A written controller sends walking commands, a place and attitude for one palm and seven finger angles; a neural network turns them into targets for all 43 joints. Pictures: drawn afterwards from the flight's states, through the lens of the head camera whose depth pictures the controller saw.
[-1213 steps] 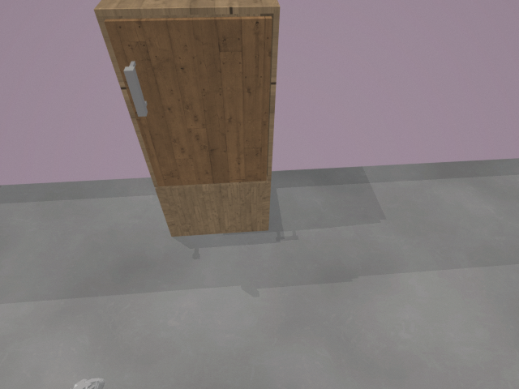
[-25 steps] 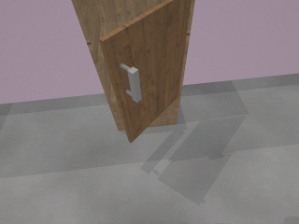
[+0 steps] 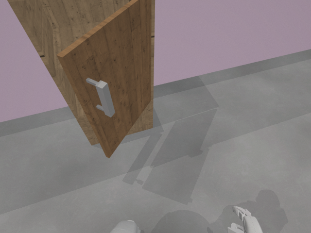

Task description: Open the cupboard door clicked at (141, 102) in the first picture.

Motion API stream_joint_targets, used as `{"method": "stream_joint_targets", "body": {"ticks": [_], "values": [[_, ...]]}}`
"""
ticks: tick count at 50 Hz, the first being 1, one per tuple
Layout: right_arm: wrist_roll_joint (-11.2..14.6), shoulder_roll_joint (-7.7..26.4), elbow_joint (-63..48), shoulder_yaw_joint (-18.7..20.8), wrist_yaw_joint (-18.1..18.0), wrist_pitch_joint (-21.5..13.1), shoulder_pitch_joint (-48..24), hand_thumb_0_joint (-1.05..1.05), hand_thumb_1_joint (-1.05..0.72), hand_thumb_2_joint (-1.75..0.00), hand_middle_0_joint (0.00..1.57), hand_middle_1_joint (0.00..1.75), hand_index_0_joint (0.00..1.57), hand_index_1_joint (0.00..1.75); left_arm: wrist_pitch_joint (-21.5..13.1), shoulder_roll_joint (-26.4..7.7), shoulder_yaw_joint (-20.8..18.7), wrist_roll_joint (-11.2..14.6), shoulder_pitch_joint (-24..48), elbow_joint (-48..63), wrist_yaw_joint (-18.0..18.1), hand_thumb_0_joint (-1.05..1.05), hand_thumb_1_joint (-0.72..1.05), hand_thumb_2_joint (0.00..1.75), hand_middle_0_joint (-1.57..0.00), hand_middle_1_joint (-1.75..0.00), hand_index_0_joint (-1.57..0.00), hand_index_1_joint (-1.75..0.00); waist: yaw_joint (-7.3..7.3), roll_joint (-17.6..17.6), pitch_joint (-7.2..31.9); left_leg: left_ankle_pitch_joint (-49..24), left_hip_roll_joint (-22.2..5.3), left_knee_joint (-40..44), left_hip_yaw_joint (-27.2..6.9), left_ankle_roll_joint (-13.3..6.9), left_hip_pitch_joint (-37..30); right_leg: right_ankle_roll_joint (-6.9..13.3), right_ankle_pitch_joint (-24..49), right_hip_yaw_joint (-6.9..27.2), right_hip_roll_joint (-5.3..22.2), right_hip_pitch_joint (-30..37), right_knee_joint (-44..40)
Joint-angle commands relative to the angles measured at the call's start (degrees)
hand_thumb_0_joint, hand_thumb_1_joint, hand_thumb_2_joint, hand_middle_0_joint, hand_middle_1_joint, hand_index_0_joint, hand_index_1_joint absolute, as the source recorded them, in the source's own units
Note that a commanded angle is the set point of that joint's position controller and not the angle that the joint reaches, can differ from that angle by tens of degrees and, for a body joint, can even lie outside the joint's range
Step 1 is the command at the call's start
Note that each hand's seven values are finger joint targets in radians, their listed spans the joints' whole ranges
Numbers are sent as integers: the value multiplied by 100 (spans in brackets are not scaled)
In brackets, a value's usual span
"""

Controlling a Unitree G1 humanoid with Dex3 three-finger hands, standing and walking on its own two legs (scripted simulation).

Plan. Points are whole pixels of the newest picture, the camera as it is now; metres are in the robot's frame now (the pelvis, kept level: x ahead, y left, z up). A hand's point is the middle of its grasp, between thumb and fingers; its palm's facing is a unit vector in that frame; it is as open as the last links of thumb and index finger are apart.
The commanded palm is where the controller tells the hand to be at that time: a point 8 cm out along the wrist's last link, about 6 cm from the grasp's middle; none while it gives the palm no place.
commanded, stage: walk to a spot facing it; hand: left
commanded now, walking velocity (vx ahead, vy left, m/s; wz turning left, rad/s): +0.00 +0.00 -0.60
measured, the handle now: (100, 97) +0.47 +0.23 +0.02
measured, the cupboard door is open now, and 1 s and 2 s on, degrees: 43 43 43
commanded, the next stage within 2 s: none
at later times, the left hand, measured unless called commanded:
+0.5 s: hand (112, 205) +0.20 +0.16 -0.16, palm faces -0.36 -0.90 -0.25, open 7.4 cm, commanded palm none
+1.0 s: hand (125, 201) +0.21 +0.12 -0.17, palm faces -0.55 -0.81 -0.19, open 7.4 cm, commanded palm none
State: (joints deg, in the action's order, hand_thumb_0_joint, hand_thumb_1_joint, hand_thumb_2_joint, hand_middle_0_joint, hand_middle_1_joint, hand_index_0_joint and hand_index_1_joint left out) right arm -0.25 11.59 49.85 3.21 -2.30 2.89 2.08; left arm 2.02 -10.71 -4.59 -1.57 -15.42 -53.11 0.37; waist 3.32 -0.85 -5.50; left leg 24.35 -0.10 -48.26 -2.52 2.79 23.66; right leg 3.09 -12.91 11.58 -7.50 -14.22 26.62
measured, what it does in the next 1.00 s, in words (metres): steps on the spot, turning right: left foot, then right foot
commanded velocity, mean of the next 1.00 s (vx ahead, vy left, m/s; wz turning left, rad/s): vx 0.03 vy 0.00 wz -0.60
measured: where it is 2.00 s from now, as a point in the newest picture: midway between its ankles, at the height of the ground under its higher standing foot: (210, 230)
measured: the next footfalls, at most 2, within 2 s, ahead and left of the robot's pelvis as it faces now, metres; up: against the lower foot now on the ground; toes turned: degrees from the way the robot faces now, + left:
left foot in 0.08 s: +0.05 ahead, +0.14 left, +0.00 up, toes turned -5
right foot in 0.50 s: -0.01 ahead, -0.11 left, +0.00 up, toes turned -24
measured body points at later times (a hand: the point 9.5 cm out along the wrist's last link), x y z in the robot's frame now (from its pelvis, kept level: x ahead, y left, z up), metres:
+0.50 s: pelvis +0.00 +0.01 -0.02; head +0.05 -0.02 +0.43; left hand +0.22 +0.21 -0.14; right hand -0.10 -0.23 -0.16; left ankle +0.01 +0.14 -0.74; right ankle -0.04 -0.09 -0.74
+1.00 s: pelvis +0.03 +0.00 +0.00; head +0.08 -0.01 +0.44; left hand +0.24 +0.17 -0.16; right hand -0.05 -0.24 -0.14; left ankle +0.10 +0.11 -0.74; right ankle -0.07 -0.07 -0.67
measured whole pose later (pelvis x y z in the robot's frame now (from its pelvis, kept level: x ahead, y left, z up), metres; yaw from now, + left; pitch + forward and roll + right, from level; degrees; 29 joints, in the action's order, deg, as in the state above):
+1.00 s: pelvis +0.03 +0.00 +0.00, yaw -38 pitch +2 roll -1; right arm -2.3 9.6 49.5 0.9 -2.1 0.0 12.3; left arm 3.5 -13.1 -5.7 -1.4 -10.7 -52.3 -1.9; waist 0.9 -1.5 -4.5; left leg 17.0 -4.5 -31.0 5.6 0.7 15.5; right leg -1.8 -26.4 0.4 -1.3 -27.0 60.6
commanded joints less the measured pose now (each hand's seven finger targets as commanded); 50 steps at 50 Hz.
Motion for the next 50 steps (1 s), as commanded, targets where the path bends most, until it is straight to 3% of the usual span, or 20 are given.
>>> {"method": "stream_joint_targets", "body": {"ticks": [1, 2, 3, 4, 5, 9, 19, 22, 23, 24, 25, 26, 30, 38, 41, 42, 43, 44, 47, 50], "values": [[40, 547, -295, 93, -49, -238, 885, 0, -90, -90, 20, 30, 20, 30, -62, -1167, -298, 43, 291, 516, 76, 0, 90, 90, -20, -30, -20, -30, -544, -405, 946, -988, -17, 2037, -21, -92, -1541, 397, 1785, 1464, 1286, -372, 50], [-11, 878, -270, 143, -73, -289, 1058, 0, -90, -90, 20, 30, 20, 30, -39, -904, -237, 75, 238, 580, 48, 0, 90, 90, -20, -30, -20, -30, -566, 500, 948, -845, -845, 2821, -849, -327, -2323, 91, 285, 939, 666, -1342, 604], [-111, 1440, -345, 218, -82, -318, 1200, 0, -90, -90, 20, 30, 20, 30, -45, -646, -174, 107, 52, 672, -35, 0, 90, 90, -20, -30, -20, -30, -504, 2089, 977, -1346, -2415, 3332, -2404, -991, -2600, -275, -2122, -214, 34, -2120, 1963], [-145, 1496, -448, 197, -116, -270, 1211, 0, -90, -90, 20, 30, 20, 30, -86, -848, -201, 39, 235, 776, -84, 0, 90, 90, -20, -30, -20, -30, -505, 1321, 697, -1620, -2913, 3321, -2526, -1460, -1732, -436, -2315, -667, 410, -2008, 3044], [-215, 1269, -400, 132, -110, -311, 1206, 0, -90, -90, 20, 30, 20, 30, -70, -845, -229, -52, 405, 645, -117, 0, 90, 90, -20, -30, -20, -30, -485, 889, 553, -2504, -2512, 3219, -2255, -1398, -1538, -489, -1988, -660, 433, -1985, 3759], [-162, 890, -419, -22, -102, -338, 1070, 0, -90, -90, 20, 30, 20, 30, 25, -643, -193, 28, 219, 492, -214, 0, 90, 90, -20, -30, -20, -30, -246, 1004, 751, -3745, -1607, 2782, -256, -947, -1662, -619, -1032, -959, 752, -1980, 4480], [-184, 1110, 48, 125, -12, -299, 1902, 0, -90, -90, 20, 30, 20, 30, 29, -501, -10, 48, 1116, 678, -260, 0, 90, 90, -20, -30, -20, -30, -638, 1298, 572, -3687, -1907, 2561, 448, -966, -1747, -445, -1278, -1646, 847, -1032, 1948], [-152, 1190, 44, 168, 33, -286, 1818, 0, -90, -90, 20, 30, 20, 30, -43, -633, -31, 50, 750, 602, -218, 0, 90, 90, -20, -30, -20, -30, -392, 1253, 723, -3713, -1820, 1901, 748, -628, -1584, -266, -390, -1743, 755, -65, 478], [-103, 1113, -7, 166, 62, -279, 1731, 0, -90, -90, 20, 30, 20, 30, -83, -871, -86, 40, 290, 472, -180, 0, 90, 90, -20, -30, -20, -30, -151, 779, 970, -3155, -1675, 1183, 982, -356, -1010, -106, 513, -1430, 977, 985, -213], [-29, 717, -196, 87, 99, -261, 1660, 0, -90, -90, 20, 30, 20, 30, -150, -1538, -219, -15, -120, 340, -75, 0, 90, 90, -20, -30, -20, -30, 12, -1047, 1209, -952, -940, -152, 1607, 38, 468, 433, 2363, 396, 2422, 2188, -526], [-26, 711, -382, 49, 66, -193, 1260, 0, -90, -90, 20, 30, 20, 30, -149, -1817, -255, 83, -405, 240, 6, 0, 90, 90, -20, -30, -20, -30, 229, -1399, 1136, 1412, -492, -1166, 982, 145, 1006, 1029, 3927, 1042, 3162, 1877, -448], [-31, 664, -331, 69, 16, -140, 1127, 0, -90, -90, 20, 30, 20, 30, -137, -1674, -266, 68, -320, 270, 83, 0, 90, 90, -20, -30, -20, -30, 191, -1300, 1093, 1210, -579, -1661, 415, 94, 1177, 1110, 3361, 1000, 2846, 1638, -388], [-52, 580, -84, 94, 61, -51, 1271, 0, -90, -90, 20, 30, 20, 30, -96, -1181, -158, 46, 662, 584, 130, 0, 90, 90, -20, -30, -20, -30, -338, -838, 625, 38, -598, -1546, 388, 221, 741, 751, 2605, 120, 2062, 634, -454], [-16, 455, -237, 120, 67, -153, 1116, 0, -90, -90, 20, 30, 20, 30, -87, -1294, -253, -7, 622, 639, 47, 0, 90, 90, -20, -30, -20, -30, -311, -752, 585, -12, -173, 338, 456, 128, -75, 777, 1681, 799, 1819, 193, -432], [-2, 521, -110, 104, 2, -255, 1608, 0, -90, -90, 20, 30, 20, 30, -57, -1159, -253, 57, 822, 666, 32, 0, 90, 90, -20, -30, -20, -30, -618, -760, 741, -960, -145, 1927, 409, 39, -1207, 396, 1459, 855, 1534, -387, 16], [-37, 811, -76, 147, -19, -316, 1780, 0, -90, -90, 20, 30, 20, 30, -33, -873, -197, 88, 750, 726, 25, 0, 90, 90, -20, -30, -20, -30, -641, 158, 900, -1065, -836, 2770, -346, -187, -1837, 97, 542, 482, 997, -974, 603], [-139, 1408, -144, 228, -34, -350, 1853, 0, -90, -90, 20, 30, 20, 30, -12, -553, -143, 133, 499, 817, -43, 0, 90, 90, -20, -30, -20, -30, -591, 1904, 935, -1554, -2309, 3214, -1848, -806, -2286, -270, -1528, -510, 245, -1870, 1841], [-175, 1494, -271, 233, -58, -318, 1893, 0, -90, -90, 20, 30, 20, 30, -57, -682, -145, 82, 649, 910, -89, 0, 90, 90, -20, -30, -20, -30, -650, 1428, 820, -1627, -2914, 3333, -2212, -1322, -1638, -372, -2273, -844, 475, -1810, 3083], [-203, 999, -392, 71, -55, -367, 1294, 0, -90, -90, 20, 30, 20, 30, -37, -660, -210, 2, 646, 689, -220, 0, 90, 90, -20, -30, -20, -30, -366, 1245, 628, -1993, -2099, 3167, -787, -984, -1454, -510, -1424, -970, 911, -1967, 4098], [-215, 913, -209, 92, -30, -420, 1730, 0, -90, -90, 20, 30, 20, 30, -58, -450, -96, 15, 1000, 751, -324, 0, 90, 90, -20, -30, -20, -30, -592, 1103, 699, -2486, -1840, 3005, 62, -873, -2187, -530, -1188, -1354, 1004, -2060, 3188]]}}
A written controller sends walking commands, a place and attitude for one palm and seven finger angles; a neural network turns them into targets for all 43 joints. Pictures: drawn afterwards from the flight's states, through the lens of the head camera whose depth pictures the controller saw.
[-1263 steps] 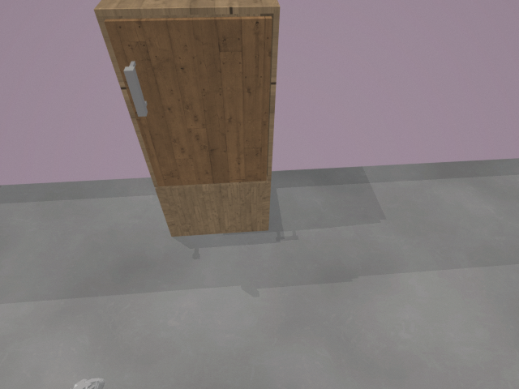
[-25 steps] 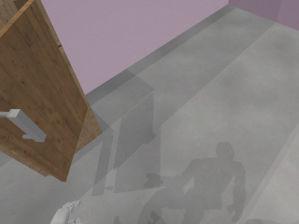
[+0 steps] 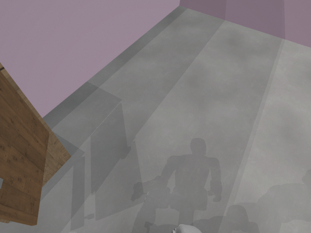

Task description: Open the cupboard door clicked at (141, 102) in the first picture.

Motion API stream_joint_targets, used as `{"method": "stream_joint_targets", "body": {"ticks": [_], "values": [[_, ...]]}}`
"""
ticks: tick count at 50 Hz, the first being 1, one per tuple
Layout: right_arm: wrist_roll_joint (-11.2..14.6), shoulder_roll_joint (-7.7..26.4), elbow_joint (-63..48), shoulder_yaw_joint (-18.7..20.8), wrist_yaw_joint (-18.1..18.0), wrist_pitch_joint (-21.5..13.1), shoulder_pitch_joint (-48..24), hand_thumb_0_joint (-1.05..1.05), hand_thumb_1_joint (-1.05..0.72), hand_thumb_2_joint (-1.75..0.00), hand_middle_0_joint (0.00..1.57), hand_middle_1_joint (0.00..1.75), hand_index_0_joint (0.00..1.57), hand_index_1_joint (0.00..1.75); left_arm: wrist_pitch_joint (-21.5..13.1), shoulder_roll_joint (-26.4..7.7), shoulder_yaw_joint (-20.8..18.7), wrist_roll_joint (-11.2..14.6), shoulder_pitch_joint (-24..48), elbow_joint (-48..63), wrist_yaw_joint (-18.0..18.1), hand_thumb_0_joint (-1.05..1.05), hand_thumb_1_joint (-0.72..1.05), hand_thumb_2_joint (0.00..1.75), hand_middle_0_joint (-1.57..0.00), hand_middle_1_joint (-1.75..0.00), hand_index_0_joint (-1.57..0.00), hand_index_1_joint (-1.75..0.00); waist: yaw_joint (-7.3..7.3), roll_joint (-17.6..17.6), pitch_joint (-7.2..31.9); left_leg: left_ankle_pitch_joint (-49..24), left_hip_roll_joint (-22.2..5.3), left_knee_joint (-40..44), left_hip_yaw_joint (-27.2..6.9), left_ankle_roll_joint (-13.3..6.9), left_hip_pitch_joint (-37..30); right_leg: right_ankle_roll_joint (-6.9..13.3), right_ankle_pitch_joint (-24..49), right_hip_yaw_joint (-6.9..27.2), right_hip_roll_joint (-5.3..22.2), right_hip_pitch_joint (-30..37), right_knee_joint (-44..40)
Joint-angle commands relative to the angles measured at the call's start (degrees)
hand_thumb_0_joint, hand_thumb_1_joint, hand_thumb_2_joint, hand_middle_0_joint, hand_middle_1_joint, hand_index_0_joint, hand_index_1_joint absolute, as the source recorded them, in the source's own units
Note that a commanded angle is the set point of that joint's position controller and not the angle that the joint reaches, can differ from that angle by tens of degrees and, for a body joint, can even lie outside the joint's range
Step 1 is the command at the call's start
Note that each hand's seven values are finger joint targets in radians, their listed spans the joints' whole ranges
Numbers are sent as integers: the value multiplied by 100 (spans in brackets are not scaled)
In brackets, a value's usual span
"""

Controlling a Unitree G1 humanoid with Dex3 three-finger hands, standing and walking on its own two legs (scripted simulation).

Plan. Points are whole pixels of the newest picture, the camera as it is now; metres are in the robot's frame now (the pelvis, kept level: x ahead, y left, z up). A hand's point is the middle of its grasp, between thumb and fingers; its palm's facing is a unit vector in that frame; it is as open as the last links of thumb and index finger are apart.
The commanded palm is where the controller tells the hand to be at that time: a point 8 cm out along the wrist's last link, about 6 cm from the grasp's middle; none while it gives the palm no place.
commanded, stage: walk to a spot facing it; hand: left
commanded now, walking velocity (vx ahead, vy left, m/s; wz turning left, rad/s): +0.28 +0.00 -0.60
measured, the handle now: out of the picture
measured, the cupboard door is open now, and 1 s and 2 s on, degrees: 43 43 43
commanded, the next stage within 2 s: turn to face it in 1.52 s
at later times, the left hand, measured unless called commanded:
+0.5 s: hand (121, 210) +0.20 +0.11 -0.16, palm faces -0.23 -0.95 -0.19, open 7.4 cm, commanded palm none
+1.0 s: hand (179, 117) +0.55 -0.06 -0.15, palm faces -0.54 -0.81 -0.23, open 7.4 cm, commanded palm none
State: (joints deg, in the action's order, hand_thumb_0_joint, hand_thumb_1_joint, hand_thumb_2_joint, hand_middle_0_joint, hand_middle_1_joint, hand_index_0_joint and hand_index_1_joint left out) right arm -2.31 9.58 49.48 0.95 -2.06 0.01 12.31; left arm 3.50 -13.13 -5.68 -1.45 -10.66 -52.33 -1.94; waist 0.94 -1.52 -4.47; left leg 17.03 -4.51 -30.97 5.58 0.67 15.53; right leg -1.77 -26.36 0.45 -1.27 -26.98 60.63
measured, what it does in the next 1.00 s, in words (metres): walks ahead, turning right: right foot, then left foot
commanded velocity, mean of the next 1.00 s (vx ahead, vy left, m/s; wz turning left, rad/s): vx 0.35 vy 0.00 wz -0.41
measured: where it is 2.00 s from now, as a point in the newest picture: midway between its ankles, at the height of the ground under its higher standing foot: (212, 158)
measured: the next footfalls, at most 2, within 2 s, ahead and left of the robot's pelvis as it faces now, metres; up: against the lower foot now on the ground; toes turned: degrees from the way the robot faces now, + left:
right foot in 0.20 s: +0.07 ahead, -0.15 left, +0.00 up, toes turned -15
left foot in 0.60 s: +0.36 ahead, +0.02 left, +0.00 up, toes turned -15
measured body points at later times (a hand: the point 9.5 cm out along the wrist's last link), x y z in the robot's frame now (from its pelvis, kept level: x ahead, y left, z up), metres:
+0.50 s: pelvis +0.13 -0.06 +0.01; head +0.17 -0.07 +0.45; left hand +0.21 +0.16 -0.15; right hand +0.14 -0.33 -0.13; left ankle +0.25 +0.06 -0.69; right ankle +0.03 -0.13 -0.74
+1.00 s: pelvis +0.33 -0.15 -0.01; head +0.36 -0.19 +0.44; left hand +0.58 -0.02 -0.13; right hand +0.14 -0.31 -0.16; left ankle +0.32 +0.03 -0.74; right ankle +0.35 -0.28 -0.73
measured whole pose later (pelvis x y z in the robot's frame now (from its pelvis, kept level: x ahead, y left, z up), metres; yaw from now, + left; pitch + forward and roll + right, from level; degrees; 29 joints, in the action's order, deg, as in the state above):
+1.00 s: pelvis +0.33 -0.15 -0.01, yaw -31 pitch +1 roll +2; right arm -2.5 11.5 60.4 2.4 -0.2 -1.9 25.3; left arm -1.0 -11.8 -4.0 -1.9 -4.5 -53.2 -3.1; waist -3.0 0.8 -3.8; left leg 22.0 -7.4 -26.7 14.8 4.5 3.7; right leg 1.7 -13.0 -6.5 4.0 -24.9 35.1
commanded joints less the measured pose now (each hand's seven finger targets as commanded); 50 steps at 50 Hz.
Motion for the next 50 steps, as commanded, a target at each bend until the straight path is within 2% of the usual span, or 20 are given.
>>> {"method": "stream_joint_targets", "body": {"ticks": [1, 5, 8, 9, 10, 11, 13, 17, 25, 27, 28, 29, 30, 31, 34, 39, 45, 48, 49, 50], "values": [[-8, 1165, -84, 342, -40, -141, 862, 0, -90, -90, 20, 30, 20, 30, -225, -171, 39, 7, 659, 701, -116, 0, 90, 90, -20, -30, -20, -30, -443, 1196, 609, -1623, -1428, 1259, -603, -661, -1428, -22, 130, -333, 409, -667, -608], [-16, 1341, 22, 420, 44, -116, 942, 0, -90, -90, 20, 30, 20, 30, -279, -134, 71, -10, 844, 711, -180, 0, 90, 90, -20, -30, -20, -30, -517, 1336, 415, -320, -1564, 1327, -251, -604, -1047, 97, 71, -731, 329, -31, -1871], [6, 1345, 4, 425, 102, -84, 661, 0, -90, -90, 20, 30, 20, 30, -330, -305, -11, -28, 130, 425, -153, 0, 90, 90, -20, -30, -20, -30, -85, 889, 471, 522, -1352, 507, 194, -304, -112, 256, 679, -1022, 40, 1596, -2956], [65, 1219, -90, 391, 146, -103, 450, 0, -90, -90, 20, 30, 20, 30, -376, -632, -110, -39, -622, 191, -98, 0, 90, 90, -20, -30, -20, -30, 340, 131, 699, 589, -1007, -543, 587, -86, 863, 496, 315, -466, 348, 2940, -3478], [181, 770, -409, 269, 220, -113, -79, 0, -90, -90, 20, 30, 20, 30, -441, -1418, -293, -49, -1509, -64, 13, 0, 90, 90, -20, -30, -20, -30, 846, -1964, 786, 1947, -121, -2523, 1120, 254, 2588, 1234, -592, 2272, 1998, 3988, -4412], [136, 1015, -656, 263, 190, -113, -645, 0, -90, -90, 20, 30, 20, 30, -447, -1593, -310, 68, -1774, -101, 129, 0, 90, 90, -20, -30, -20, -30, 980, -1814, 573, 2154, -71, -3492, 18, 239, 3257, 1727, -304, 3510, 2557, 3710, -4917], [127, 1033, -472, 337, 216, -143, -742, 0, -90, -90, 20, 30, 20, 30, -473, -1174, -180, 42, -1019, 44, 212, 0, 90, 90, -20, -30, -20, -30, 519, -884, 123, 1090, -419, -3741, -535, 248, 3108, 1672, -593, 2849, 2185, 2780, -4920], [83, 743, -67, 344, 284, -76, -155, 0, -90, -90, 20, 30, 20, 30, -643, -798, -56, -2, -513, 80, 184, 0, 90, 90, -20, -30, -20, -30, -27, -611, 152, 153, -273, -2642, -304, 366, 1951, 1306, 1175, 1274, 1440, 1985, -4815], [122, 663, -329, 302, 307, -256, -734, 0, -90, -90, 20, 30, 20, 30, -696, -876, -64, 13, -754, -195, 137, 0, 90, 90, -20, -30, -20, -30, 62, -494, -6, -247, 55, -920, -177, 265, 1425, 1275, 2236, 1273, 1374, 2197, -4509], [120, 726, -221, 327, 267, -310, -384, 0, -90, -90, 20, 30, 20, 30, -682, -887, -81, 13, -606, -223, 156, 0, 90, 90, -20, -30, -20, -30, -167, -382, 79, -366, 171, -297, -111, 204, 554, 1143, 2451, 1218, 1264, 1911, -4101], [104, 863, -1, 347, 211, -356, 244, 0, -90, -90, 20, 30, 20, 30, -679, -844, -78, 43, -426, -170, 156, 0, 90, 90, -20, -30, -20, -30, -493, -174, 248, -632, 263, 180, -74, 142, -475, 995, 2679, 974, 1025, 1434, -3526], [56, 1226, 278, 430, 133, -394, 1150, 0, -90, -90, 20, 30, 20, 30, -672, -650, -54, 70, -390, -120, 126, 0, 90, 90, -20, -30, -20, -30, -839, 501, 750, -271, -166, 432, -579, -31, -1765, 776, 2418, 703, 612, 777, -2318], [-88, 1927, 416, 583, 75, -434, 1867, 0, -90, -90, 20, 30, 20, 30, -651, -223, 6, 130, -835, -64, 69, 0, 90, 90, -20, -30, -20, -30, -944, 2203, 1427, 581, -1984, 1053, -2901, -657, -2861, 448, 98, -150, -232, -494, -204], [-48, 1892, 412, 506, 32, -351, 2080, 0, -90, -90, 20, 30, 20, 30, -701, -284, 46, 88, -463, 138, 49, 0, 90, 90, -20, -30, -20, -30, -978, 1694, 1299, 991, -2513, 1693, -3868, -1057, -2536, 487, -596, 206, -185, -988, 967], [-16, 1022, 166, 303, 79, -403, 932, 0, -90, -90, 20, 30, 20, 30, -658, -200, 41, -24, 54, 100, -29, 0, 90, 90, -20, -30, -20, -30, -438, 1096, 96, 999, -2016, 2024, -2539, -782, -609, 430, 639, 236, 615, -1293, 1760], [40, 848, 411, 256, 67, -502, 903, 0, -90, -90, 20, 30, 20, 30, -432, 141, 125, -40, -35, 46, -110, 0, 90, 90, -20, -30, -20, -30, -136, 933, 410, -818, -1490, 1969, -418, -673, -735, 218, 1221, -93, 822, -859, 102], [-18, 956, 624, 296, 168, -359, 1145, 0, -90, -90, 20, 30, 20, 30, -429, 90, 151, -43, 675, 251, -118, 0, 90, 90, -20, -30, -20, -30, -261, 703, -57, -97, -1467, 2066, 122, -651, -269, 242, 1447, -661, 599, 154, -1933], [-2, 1021, 730, 270, 187, -305, 1148, 0, -90, -90, 20, 30, 20, 30, -510, -137, 109, -46, 122, 44, -83, 0, 90, 90, -20, -30, -20, -30, 64, 587, 329, -1031, -1257, 1008, 444, -407, -431, 386, 1426, -984, 253, 1397, -2709], [49, 946, 739, 247, 208, -308, 1104, 0, -90, -90, 20, 30, 20, 30, -570, -393, 46, -55, -618, -221, -41, 0, 90, 90, -20, -30, -20, -30, 409, 194, 646, -1548, -934, -128, 754, -224, 29, 562, 1251, -788, 257, 2591, -2953], [148, 672, 663, 179, 265, -338, 1123, 0, -90, -90, 20, 30, 20, 30, -655, -985, -120, -69, -1561, -503, 46, 0, 90, 90, -20, -30, -20, -30, 805, -1088, 1286, -753, -402, -1986, 1138, 18, 1397, 1059, 419, 961, 1531, 4179, -3487]]}}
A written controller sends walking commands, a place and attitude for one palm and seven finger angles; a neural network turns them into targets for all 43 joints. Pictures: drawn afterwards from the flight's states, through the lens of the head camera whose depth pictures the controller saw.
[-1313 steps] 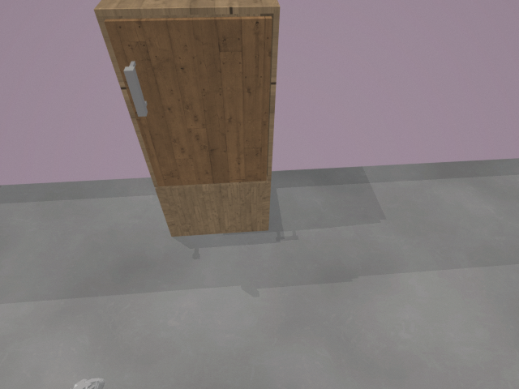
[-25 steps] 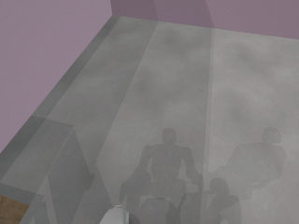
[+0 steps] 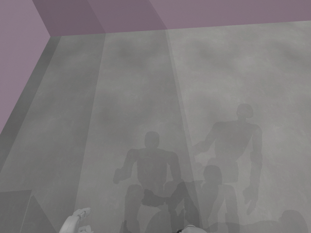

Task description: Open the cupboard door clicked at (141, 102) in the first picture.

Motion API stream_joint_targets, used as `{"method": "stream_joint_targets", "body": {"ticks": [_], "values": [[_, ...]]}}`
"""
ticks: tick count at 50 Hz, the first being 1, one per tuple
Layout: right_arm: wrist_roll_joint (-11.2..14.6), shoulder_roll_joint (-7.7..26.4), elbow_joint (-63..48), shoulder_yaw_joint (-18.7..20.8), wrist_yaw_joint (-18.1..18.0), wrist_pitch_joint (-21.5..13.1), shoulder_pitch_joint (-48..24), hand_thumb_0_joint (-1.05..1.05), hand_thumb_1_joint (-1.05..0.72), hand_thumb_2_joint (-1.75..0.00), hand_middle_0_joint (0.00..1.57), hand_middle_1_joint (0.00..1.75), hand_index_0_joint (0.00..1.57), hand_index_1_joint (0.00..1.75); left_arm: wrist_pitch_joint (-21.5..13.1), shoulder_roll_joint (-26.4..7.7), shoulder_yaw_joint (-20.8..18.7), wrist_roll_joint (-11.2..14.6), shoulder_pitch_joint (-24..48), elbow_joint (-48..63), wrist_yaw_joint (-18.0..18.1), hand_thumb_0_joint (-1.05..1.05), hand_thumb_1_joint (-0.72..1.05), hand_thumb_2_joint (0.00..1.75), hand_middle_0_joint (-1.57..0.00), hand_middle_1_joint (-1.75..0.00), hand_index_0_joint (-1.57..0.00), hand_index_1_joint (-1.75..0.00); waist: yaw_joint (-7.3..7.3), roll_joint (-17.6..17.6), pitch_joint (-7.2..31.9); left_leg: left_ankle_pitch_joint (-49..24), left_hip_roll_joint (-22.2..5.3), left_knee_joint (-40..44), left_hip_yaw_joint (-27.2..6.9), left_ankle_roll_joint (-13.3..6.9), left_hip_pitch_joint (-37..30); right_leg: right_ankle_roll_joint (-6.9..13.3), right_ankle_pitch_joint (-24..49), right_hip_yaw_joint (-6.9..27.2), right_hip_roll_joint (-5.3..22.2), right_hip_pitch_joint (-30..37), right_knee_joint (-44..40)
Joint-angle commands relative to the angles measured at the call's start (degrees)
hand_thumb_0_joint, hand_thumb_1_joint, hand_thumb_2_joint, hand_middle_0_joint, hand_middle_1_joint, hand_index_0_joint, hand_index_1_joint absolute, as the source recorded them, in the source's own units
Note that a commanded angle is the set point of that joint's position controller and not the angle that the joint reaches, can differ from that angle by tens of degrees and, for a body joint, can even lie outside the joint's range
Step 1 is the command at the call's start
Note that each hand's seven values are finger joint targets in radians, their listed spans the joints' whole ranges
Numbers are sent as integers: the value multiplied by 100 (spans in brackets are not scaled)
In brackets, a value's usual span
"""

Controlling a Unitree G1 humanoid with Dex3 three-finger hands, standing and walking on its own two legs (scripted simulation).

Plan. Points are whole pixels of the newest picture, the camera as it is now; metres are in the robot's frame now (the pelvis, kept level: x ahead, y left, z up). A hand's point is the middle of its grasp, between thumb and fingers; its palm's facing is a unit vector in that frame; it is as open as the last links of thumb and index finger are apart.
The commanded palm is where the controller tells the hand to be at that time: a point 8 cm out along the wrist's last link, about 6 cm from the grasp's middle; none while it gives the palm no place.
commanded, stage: walk to a spot facing it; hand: left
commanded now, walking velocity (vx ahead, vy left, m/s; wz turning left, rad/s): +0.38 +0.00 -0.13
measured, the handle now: out of the picture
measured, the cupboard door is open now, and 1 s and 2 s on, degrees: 43 43 43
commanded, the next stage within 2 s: turn to face it in 0.52 s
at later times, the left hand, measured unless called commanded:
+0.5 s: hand (105, 219) +0.19 +0.17 -0.19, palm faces +0.06 -0.99 -0.14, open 7.3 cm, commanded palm none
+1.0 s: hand (121, 127) +0.51 +0.15 -0.15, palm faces +0.12 -0.97 -0.20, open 7.4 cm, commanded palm none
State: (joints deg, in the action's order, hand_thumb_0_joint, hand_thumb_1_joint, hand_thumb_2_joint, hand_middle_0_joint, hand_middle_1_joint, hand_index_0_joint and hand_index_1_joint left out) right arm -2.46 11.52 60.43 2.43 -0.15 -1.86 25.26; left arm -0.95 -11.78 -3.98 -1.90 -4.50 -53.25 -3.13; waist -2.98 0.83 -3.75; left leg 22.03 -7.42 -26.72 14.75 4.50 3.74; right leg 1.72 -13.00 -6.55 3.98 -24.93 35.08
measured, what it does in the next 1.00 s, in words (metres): walks ahead: right foot, then left foot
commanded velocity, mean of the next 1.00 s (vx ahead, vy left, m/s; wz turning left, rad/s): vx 0.20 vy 0.00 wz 0.20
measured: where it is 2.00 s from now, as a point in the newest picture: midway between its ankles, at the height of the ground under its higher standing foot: (171, 181)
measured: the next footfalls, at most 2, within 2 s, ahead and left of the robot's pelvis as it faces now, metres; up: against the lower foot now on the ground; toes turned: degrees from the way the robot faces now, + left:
right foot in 0.02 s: +0.12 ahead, -0.11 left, +0.00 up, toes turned -8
left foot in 0.46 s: +0.38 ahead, +0.10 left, +0.00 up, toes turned +8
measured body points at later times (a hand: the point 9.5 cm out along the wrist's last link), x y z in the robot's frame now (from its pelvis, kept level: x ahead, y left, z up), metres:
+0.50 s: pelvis +0.25 +0.00 -0.01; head +0.28 +0.02 +0.44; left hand +0.19 +0.22 -0.17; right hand +0.37 -0.23 -0.14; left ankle +0.34 +0.09 -0.73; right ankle +0.09 -0.10 -0.69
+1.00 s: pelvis +0.43 -0.04 +0.01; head +0.46 -0.04 +0.45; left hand +0.50 +0.20 -0.14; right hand +0.42 -0.27 -0.15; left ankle +0.37 +0.07 -0.66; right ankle +0.45 -0.15 -0.73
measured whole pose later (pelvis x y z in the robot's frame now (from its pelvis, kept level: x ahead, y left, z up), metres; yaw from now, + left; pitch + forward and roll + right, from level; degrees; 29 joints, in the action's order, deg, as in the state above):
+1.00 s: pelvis +0.43 -0.04 +0.01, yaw +8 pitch +0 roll +1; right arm -0.7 9.3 62.1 3.2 0.1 3.0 17.6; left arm -2.0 -8.7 -2.4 -1.3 -7.5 -55.6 1.2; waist -2.6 0.0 -4.2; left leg 28.5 -2.9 -61.8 5.2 2.7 25.6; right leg 0.2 -15.6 -13.0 7.3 -16.0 31.9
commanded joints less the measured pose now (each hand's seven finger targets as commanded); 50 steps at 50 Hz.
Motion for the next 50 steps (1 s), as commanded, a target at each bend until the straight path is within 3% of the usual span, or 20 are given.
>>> {"method": "stream_joint_targets", "body": {"ticks": [1, 3, 5, 7, 17, 19, 21, 22, 23, 24, 27, 29, 32, 36, 40, 42, 43, 44, 47, 50], "values": [[207, 348, -695, 33, 44, -165, -457, 0, -90, -90, 20, 30, 20, 30, -201, -1606, -379, 112, -2605, -530, 240, 0, 90, 90, -20, -30, -20, -30, 1260, -2101, 1355, 1413, 425, -4002, -304, -238, 3723, 1259, -422, 3724, 2201, 4415, -1876], [181, 466, -628, 129, 7, -144, -1051, 0, -90, -90, 20, 30, 20, 30, -185, -1175, -261, 137, -1903, -419, 342, 0, 90, 90, -20, -30, -20, -30, 959, -1254, 626, 466, -82, -4777, -1249, -280, 3993, 1249, 72, 3168, 1971, 3171, -1985], [116, 272, -388, 96, 7, -52, -819, 0, -90, -90, 20, 30, 20, 30, -245, -636, -86, 124, -1225, -279, 351, 0, 90, 90, -20, -30, -20, -30, 443, -729, 306, -195, -300, -4048, -1291, -212, 3244, 913, 720, 1763, 1449, 2019, -2157], [107, 77, -192, 76, 48, 33, -437, 0, -90, -90, 20, 30, 20, 30, -335, -494, -26, 80, -1087, -347, 344, 0, 90, 90, -20, -30, -20, -30, 166, -894, 223, -434, -210, -3367, -1121, -158, 2809, 787, 1161, 1054, 1129, 1680, -2265], [140, 88, -678, 91, 214, -61, -1846, 0, -90, -90, 20, 30, 20, 30, -450, -569, 8, 71, -1702, -793, 361, 0, 90, 90, -20, -30, -20, -30, 394, -639, -153, -1044, 96, -1240, -902, -368, 2859, 756, 1982, 878, 1190, 2513, -2145], [128, 151, -639, 103, 183, -93, -1753, 0, -90, -90, 20, 30, 20, 30, -441, -636, 7, 88, -1681, -839, 364, 0, 90, 90, -20, -30, -20, -30, 217, -561, -214, -996, 341, -893, -693, -483, 2265, 680, 2828, 688, 1148, 2413, -1739], [73, 446, -238, 164, 84, -147, -482, 0, -90, -90, 20, 30, 20, 30, -416, -618, 1, 114, -1534, -800, 371, 0, 90, 90, -20, -30, -20, -30, -379, -201, 390, -1377, 535, -299, -673, -675, 329, 400, 3347, 305, 798, 1751, -92], [-12, 999, -46, 297, 20, -176, 346, 0, -90, -90, 20, 30, 20, 30, -387, -390, 9, 136, -1714, -697, 341, 0, 90, 90, -20, -30, -20, -30, -604, 830, 1027, -1402, -606, -87, -2216, -1120, -1056, 105, 1667, 38, 183, 524, 1484], [-15, 1446, 38, 372, -40, -145, 883, 0, -90, -90, 20, 30, 20, 30, -401, -184, 70, 188, -1839, -525, 282, 0, 90, 90, -20, -30, -20, -30, -600, 1817, 1518, -1643, -1914, 667, -4095, -1778, -1813, 0, -1742, 7, -535, -595, 3395], [52, 1308, 19, 332, -81, -104, 617, 0, -90, -90, 20, 30, 20, 30, -395, -290, 45, 128, -1403, -434, 329, 0, 90, 90, -20, -30, -20, -30, -536, 1149, 1373, -1080, -2039, 1004, -4267, -1802, -1219, 91, -1777, 643, -330, -952, 4242], [65, 541, -298, 150, -110, -237, -483, 0, -90, -90, 20, 30, 20, 30, -283, -69, 36, 49, -1085, -497, 227, 0, 90, 90, -20, -30, -20, -30, 36, 227, 103, -769, -1526, 1439, -2828, -1346, 636, -38, -580, 842, 289, -1115, 4200], [86, 403, -261, 89, -122, -310, -580, 0, -90, -90, 20, 30, 20, 30, -131, 161, 56, 11, -1381, -567, 203, 0, 90, 90, -20, -30, -20, -30, 259, 442, 212, -1630, -1202, 1478, -1857, -1203, 806, -133, -395, 723, 313, -805, 3489], [101, 352, -177, 86, -111, -277, -572, 0, -90, -90, 20, 30, 20, 30, -54, 278, 82, 26, -1313, -526, 218, 0, 90, 90, -20, -30, -20, -30, 341, 413, 172, -2368, -906, 1481, -1200, -1198, 1080, -242, -95, 450, 352, -288, 2085], [125, 437, -59, 44, -105, -152, -453, 0, -90, -90, 20, 30, 20, 30, -56, 191, 147, 43, -1031, -493, 256, 0, 90, 90, -20, -30, -20, -30, 292, 534, 103, -2541, -678, 1122, -1257, -1257, 1351, -342, 276, 48, 81, 613, 553], [160, 524, -132, 104, -72, 19, -640, 0, -90, -90, 20, 30, 20, 30, -96, -326, 12, 66, -1233, -439, 306, 0, 90, 90, -20, -30, -20, -30, 536, 296, 250, -1649, -255, 207, -1391, -814, 1732, -355, 837, 3, 58, 1754, -560], [191, 182, -269, 84, 16, 99, -463, 0, -90, -90, 20, 30, 20, 30, -154, -1110, -145, 35, -1747, -496, 409, 0, 90, 90, -20, -30, -20, -30, 699, -1324, 592, 828, 734, -1644, -597, -298, 2853, 350, 2072, 1674, 2000, 2839, -1221], [185, 70, -351, 91, -32, 157, -642, 0, -90, -90, 20, 30, 20, 30, -166, -1240, -179, 76, -1986, -506, 455, 0, 90, 90, -20, -30, -20, -30, 872, -1796, 840, 1736, 639, -3099, -961, -267, 2916, 827, 2814, 2099, 2636, 2842, -1539], [192, 225, -359, 125, -53, 189, -688, 0, -90, -90, 20, 30, 20, 30, -188, -1084, -155, 85, -1754, -453, 498, 0, 90, 90, -20, -30, -20, -30, 748, -2202, 959, 1507, 429, -3884, -1290, -224, 3129, 916, 3191, 2032, 2511, 2789, -1494], [219, 129, -359, 130, 37, 312, -870, 0, -90, -90, 20, 30, 20, 30, -86, -703, -74, 63, -991, -127, 550, 0, 90, 90, -20, -30, -20, -30, 427, -1193, 838, 692, 193, -3971, -1267, -173, 2829, 555, 2630, 520, 1949, 2062, -1413], [172, -65, -407, 94, 108, 409, -924, 0, -90, -90, 20, 30, 20, 30, -72, -684, -89, 30, -716, 2, 535, 0, 90, 90, -20, -30, -20, -30, 272, -1049, 436, 349, 253, -2952, -900, -125, 2375, 369, 2105, -144, 1780, 1341, -1466]]}}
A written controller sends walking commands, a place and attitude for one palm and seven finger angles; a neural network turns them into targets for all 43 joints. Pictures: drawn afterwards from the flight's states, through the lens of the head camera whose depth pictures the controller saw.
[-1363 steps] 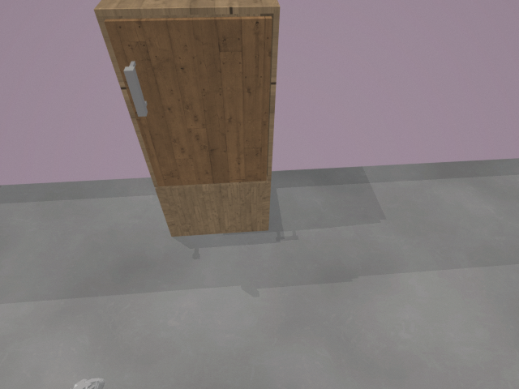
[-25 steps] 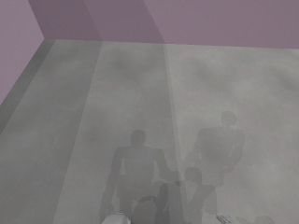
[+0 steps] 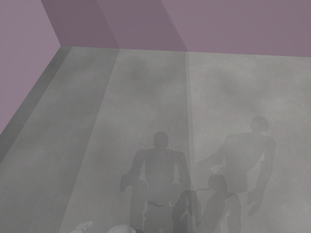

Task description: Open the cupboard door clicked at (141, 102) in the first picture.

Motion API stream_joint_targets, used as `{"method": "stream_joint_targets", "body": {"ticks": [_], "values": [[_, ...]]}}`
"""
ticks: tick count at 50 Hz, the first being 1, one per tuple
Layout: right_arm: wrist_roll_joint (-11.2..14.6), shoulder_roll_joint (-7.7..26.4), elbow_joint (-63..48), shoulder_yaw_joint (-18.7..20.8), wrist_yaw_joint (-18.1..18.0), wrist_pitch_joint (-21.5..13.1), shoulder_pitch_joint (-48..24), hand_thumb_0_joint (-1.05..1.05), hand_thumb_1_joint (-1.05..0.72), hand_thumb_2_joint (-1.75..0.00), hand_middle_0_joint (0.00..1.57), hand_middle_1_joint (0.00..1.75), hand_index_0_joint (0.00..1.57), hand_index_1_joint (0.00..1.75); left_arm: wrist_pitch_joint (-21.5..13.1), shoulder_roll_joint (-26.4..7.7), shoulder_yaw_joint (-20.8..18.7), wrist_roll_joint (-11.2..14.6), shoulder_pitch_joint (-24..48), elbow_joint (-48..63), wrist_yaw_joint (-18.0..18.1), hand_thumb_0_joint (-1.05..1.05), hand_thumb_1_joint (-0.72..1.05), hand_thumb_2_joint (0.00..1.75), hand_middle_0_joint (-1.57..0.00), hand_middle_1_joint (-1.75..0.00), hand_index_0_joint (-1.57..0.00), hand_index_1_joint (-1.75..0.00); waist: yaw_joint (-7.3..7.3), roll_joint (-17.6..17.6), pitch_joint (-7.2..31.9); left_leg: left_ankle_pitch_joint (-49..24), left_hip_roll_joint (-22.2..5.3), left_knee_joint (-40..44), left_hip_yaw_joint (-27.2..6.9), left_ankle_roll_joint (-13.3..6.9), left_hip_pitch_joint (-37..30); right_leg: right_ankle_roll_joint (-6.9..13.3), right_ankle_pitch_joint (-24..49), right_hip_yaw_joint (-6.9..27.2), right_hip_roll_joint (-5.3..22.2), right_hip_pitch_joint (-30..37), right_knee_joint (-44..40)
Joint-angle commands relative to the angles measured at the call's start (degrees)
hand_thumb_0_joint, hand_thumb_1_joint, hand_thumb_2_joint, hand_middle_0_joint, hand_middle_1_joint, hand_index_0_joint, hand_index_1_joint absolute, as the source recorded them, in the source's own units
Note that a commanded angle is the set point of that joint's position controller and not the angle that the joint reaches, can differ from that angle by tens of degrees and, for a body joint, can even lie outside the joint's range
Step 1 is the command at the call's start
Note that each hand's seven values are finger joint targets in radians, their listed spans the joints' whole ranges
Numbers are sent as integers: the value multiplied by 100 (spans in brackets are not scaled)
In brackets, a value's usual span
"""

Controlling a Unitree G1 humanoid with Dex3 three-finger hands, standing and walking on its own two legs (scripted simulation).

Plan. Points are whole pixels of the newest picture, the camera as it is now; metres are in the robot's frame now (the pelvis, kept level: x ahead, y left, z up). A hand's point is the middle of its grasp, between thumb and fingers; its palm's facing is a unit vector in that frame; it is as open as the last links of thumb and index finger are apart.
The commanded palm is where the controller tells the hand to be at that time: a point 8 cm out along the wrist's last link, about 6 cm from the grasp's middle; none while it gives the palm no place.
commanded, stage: turn to face it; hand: left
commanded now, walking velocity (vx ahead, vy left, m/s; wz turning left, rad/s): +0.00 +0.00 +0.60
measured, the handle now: out of the picture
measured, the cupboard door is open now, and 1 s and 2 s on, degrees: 43 43 43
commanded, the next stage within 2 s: none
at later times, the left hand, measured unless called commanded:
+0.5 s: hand out of the picture +0.11 +0.23 -0.16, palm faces +0.28 -0.92 -0.27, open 7.4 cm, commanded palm none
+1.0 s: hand out of the picture -0.01 +0.15 -0.18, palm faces +0.62 -0.75 -0.24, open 7.3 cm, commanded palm none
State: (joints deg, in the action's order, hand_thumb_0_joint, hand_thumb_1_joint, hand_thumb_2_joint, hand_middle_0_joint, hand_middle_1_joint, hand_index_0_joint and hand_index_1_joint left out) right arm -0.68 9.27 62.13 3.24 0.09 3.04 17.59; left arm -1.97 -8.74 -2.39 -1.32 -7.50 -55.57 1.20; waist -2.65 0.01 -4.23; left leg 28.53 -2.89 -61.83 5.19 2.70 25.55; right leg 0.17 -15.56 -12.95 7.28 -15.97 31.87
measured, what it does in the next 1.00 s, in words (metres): steps on the spot, turning left: left foot, then right foot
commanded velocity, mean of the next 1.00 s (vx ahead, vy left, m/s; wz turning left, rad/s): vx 0.00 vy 0.00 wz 0.60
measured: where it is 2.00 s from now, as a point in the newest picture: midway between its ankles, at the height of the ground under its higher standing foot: outside the picture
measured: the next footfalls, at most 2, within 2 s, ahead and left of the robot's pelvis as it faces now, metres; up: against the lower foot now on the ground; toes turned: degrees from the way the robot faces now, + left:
left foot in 0.16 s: +0.09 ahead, +0.12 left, +0.00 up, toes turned +15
right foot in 0.56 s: +0.15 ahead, -0.12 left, +0.00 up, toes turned +15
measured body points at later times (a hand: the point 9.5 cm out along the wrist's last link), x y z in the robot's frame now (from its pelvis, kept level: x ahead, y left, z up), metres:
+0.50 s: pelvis +0.06 -0.01 +0.00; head +0.12 +0.01 +0.45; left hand +0.09 +0.28 -0.13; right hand +0.21 -0.23 -0.14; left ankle +0.05 +0.11 -0.73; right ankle +0.10 -0.14 -0.70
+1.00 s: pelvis +0.08 -0.04 -0.01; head +0.13 +0.01 +0.44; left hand -0.04 +0.19 -0.16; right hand +0.34 -0.17 -0.14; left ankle +0.01 +0.04 -0.73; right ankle +0.11 -0.13 -0.73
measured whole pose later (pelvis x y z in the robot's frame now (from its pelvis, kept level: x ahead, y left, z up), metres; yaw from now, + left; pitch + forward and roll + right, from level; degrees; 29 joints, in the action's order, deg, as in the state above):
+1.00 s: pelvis +0.08 -0.04 -0.01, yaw +37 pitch +1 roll +1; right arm -0.8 13.1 52.4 3.9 1.7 3.8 3.9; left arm 0.2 -12.5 -3.4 -1.4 -14.5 -53.1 0.7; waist 1.3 -2.1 -6.6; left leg 19.9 -1.3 -35.6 6.8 1.9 16.8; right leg -0.2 -22.3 -19.4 9.8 -13.9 36.5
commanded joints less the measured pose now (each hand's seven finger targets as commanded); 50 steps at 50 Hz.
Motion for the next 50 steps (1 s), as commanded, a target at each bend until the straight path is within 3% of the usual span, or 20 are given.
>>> {"method": "stream_joint_targets", "body": {"ticks": [1, 6, 7, 8, 9, 11, 15, 23, 26, 27, 28, 29, 30, 32, 34, 38, 44, 48, 49, 50], "values": [[-7, 164, -633, 11, 100, -76, -187, 0, -90, -90, 20, 30, 20, 30, 42, -1044, -277, -39, -382, 255, 98, 0, 90, 90, -20, -30, -20, -30, 223, -998, 399, -347, -184, 893, 128, 47, 111, 508, 2202, 413, 1478, 404, -1084], [-54, 538, -940, 102, 147, -141, -140, 0, -90, -90, 20, 30, 20, 30, 126, -1214, -366, 9, -352, 416, 26, 0, 90, 90, -20, -30, -20, -30, 55, -457, 570, -1533, 30, 3008, 388, -65, -1138, 148, 1548, 12, 1358, 101, 85], [-78, 1006, -969, 218, 139, -188, 213, 0, -90, -90, 20, 30, 20, 30, 170, -1025, -341, 32, -371, 524, -1, 0, 90, 90, -20, -30, -20, -30, -138, 704, 885, -2590, -630, 3676, -683, -370, -1880, -178, 464, -137, 904, -546, 1208], [-125, 1737, -1004, 387, 76, -219, 548, 0, -90, -90, 20, 30, 20, 30, 211, -666, -245, 81, -178, 848, -24, 0, 90, 90, -20, -30, -20, -30, -369, 2375, 964, -4647, -2217, 4157, -2857, -1310, -2301, -595, -2516, 35, 55, -1915, 2729], [-113, 1863, -911, 395, 4, -201, 737, 0, -90, -90, 20, 30, 20, 30, 275, -844, -213, 1, 208, 998, 15, 0, 90, 90, -20, -30, -20, -30, -490, 1517, 1176, -4089, -2445, 4187, -3070, -1647, -2186, -452, -2431, 899, -63, -1983, 3546], [-100, 1650, -1098, 359, -101, -251, 128, 0, -90, -90, 20, 30, 20, 30, 269, -742, -259, 1, 301, 865, 7, 0, 90, 90, -20, -30, -20, -30, -199, 1321, 965, -3842, -1894, 4102, -2572, -1367, -1920, -451, -1459, 1324, -27, -2367, 4054], [-65, 1398, -1282, 249, -125, -347, -393, 0, -90, -90, 20, 30, 20, 30, 305, -787, -262, 17, -189, 618, -51, 0, 90, 90, -20, -30, -20, -30, 171, 697, 1043, -4834, -1242, 3929, -1434, -1102, -2076, -564, -647, 1309, -126, -1976, 3597], [-105, 1548, -1381, 362, -31, -184, -684, 0, -90, -90, 20, 30, 20, 30, 328, -804, -214, 64, -55, 844, -35, 0, 90, 90, -20, -30, -20, -30, 132, 891, 723, -3466, -1036, 3994, -1862, -1149, -1311, -478, -826, 1075, -519, -789, 1436], [-59, 1528, -1497, 385, -18, -119, -1036, 0, -90, -90, 20, 30, 20, 30, 247, -897, -254, 79, -630, 749, -14, 0, 90, 90, -20, -30, -20, -30, 421, 835, 733, -2879, -742, 3573, -1999, -909, -522, -394, 50, 938, -663, 512, -114], [-8, 1334, -1546, 370, 14, -119, -1091, 0, -90, -90, 20, 30, 20, 30, 169, -1185, -311, 37, -927, 732, 17, 0, 90, 90, -20, -30, -20, -30, 574, 114, 835, -2102, -330, 3023, -1691, -586, -21, -287, 386, 1359, -207, 1241, -1024], [38, 884, -1659, 307, 52, -114, -995, 0, -90, -90, 20, 30, 20, 30, 111, -1755, -424, -64, -1061, 734, 80, 0, 90, 90, -20, -30, -20, -30, 614, -1721, 843, 33, 616, 1521, -647, -77, 1058, 316, 695, 3152, 1529, 1732, -1654], [-20, 1027, -1690, 324, 74, -98, -1046, 0, -90, -90, 20, 30, 20, 30, 147, -1889, -354, -19, -941, 806, 73, 0, 90, 90, -20, -30, -20, -30, 621, -1726, 752, 844, 565, 69, -694, -77, 944, 824, 1160, 3309, 2215, 1001, -1628], [-43, 1048, -1532, 356, 65, -20, -1059, 0, -90, -90, 20, 30, 20, 30, 101, -1552, -316, 16, -696, 831, 104, 0, 90, 90, -20, -30, -20, -30, 444, -1604, 647, 474, 362, -734, -936, -56, 916, 804, 1327, 3208, 1903, 651, -1588], [-24, 947, -1322, 334, 128, 66, -866, 0, -90, -90, 20, 30, 20, 30, 128, -1163, -204, 37, -132, 941, 108, 0, 90, 90, -20, -30, -20, -30, 110, -1200, 448, -385, 118, -1213, -780, 65, 860, 586, 1815, 1904, 1247, 472, -1317], [-20, 818, -1238, 263, 160, 70, -879, 0, -90, -90, 20, 30, 20, 30, 76, -1046, -169, 32, -248, 936, 113, 0, 90, 90, -20, -30, -20, -30, 128, -1194, 555, -622, 92, -889, -570, 153, 807, 477, 2661, 1255, 1029, 802, -1130], [-5, 688, -1273, 188, 170, 67, -1273, 0, -90, -90, 20, 30, 20, 30, 67, -1189, -242, 7, -813, 747, 123, 0, 90, 90, -20, -30, -20, -30, 412, -861, 667, -358, 85, 239, -264, 206, 688, 576, 3310, 996, 1235, 1506, -941], [22, 608, -1390, 103, 179, -2, -1564, 0, -90, -90, 20, 30, 20, 30, 106, -1411, -343, -39, -1025, 581, 86, 0, 90, 90, -20, -30, -20, -30, 580, -1221, 663, -159, 144, 1695, 103, 44, 98, 644, 3647, 743, 1474, 1593, -659], [3, 783, -1372, 140, 157, -58, -1149, 0, -90, -90, 20, 30, 20, 30, 130, -1514, -397, -3, -812, 560, 28, 0, 90, 90, -20, -30, -20, -30, 270, -972, 793, -992, 219, 2990, 263, -121, -1012, 331, 3106, 310, 1482, 1034, -2], [-25, 1009, -1278, 210, 153, -98, -733, 0, -90, -90, 20, 30, 20, 30, 148, -1483, -410, 36, -671, 615, 4, 0, 90, 90, -20, -30, -20, -30, -3, -512, 987, -1835, 19, 3634, 16, -262, -1918, 73, 2510, 89, 1362, 392, 757], [-86, 1678, -1243, 378, 116, -148, -366, 0, -90, -90, 20, 30, 20, 30, 184, -1179, -363, 75, -621, 818, -49, 0, 90, 90, -20, -30, -20, -30, -208, 1146, 1246, -3640, -1388, 3856, -1942, -969, -2977, -399, -157, -134, 550, -1165, 2081]]}}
